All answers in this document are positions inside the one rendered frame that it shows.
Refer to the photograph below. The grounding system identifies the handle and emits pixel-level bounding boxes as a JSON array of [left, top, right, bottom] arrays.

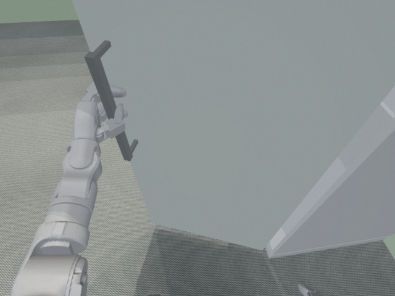
[[84, 40, 138, 161]]

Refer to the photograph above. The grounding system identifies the left robot upper arm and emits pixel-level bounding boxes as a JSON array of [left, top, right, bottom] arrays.
[[14, 255, 88, 296]]

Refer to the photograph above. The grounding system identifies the fridge door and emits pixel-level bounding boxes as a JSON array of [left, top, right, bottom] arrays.
[[72, 0, 395, 250]]

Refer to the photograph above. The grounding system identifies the robot right hand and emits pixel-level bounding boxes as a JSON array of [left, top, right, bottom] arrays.
[[298, 282, 323, 296]]

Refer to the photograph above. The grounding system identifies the left robot forearm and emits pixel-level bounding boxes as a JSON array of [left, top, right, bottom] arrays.
[[10, 139, 102, 296]]

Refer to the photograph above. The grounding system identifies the robot left hand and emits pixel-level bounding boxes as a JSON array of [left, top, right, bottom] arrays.
[[73, 82, 128, 143]]

